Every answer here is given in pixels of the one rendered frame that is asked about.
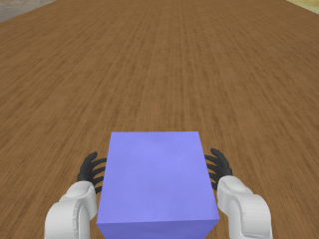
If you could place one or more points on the right robot forearm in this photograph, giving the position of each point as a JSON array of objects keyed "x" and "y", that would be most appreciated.
[{"x": 248, "y": 214}]

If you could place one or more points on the left robot forearm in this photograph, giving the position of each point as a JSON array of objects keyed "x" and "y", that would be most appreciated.
[{"x": 70, "y": 217}]

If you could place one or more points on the carton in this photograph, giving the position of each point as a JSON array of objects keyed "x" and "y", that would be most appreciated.
[{"x": 156, "y": 186}]

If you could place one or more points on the robot left hand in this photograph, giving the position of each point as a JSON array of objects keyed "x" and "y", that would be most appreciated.
[{"x": 87, "y": 173}]

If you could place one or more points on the robot right hand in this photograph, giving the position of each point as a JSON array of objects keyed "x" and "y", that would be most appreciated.
[{"x": 221, "y": 169}]

